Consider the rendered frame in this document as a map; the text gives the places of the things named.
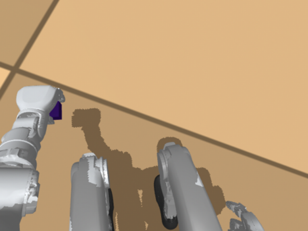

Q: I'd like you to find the small box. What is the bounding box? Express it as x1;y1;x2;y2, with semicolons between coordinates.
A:
49;101;62;120

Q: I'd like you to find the right robot foot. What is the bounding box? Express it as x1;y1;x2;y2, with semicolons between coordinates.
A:
154;175;178;230

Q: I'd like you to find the right robot hand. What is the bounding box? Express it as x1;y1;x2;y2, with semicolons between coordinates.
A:
226;201;264;231

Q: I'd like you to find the left robot arm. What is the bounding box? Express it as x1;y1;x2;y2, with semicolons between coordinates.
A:
0;108;49;231

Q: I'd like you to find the left robot hand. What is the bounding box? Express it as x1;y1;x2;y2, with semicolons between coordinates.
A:
16;85;65;125

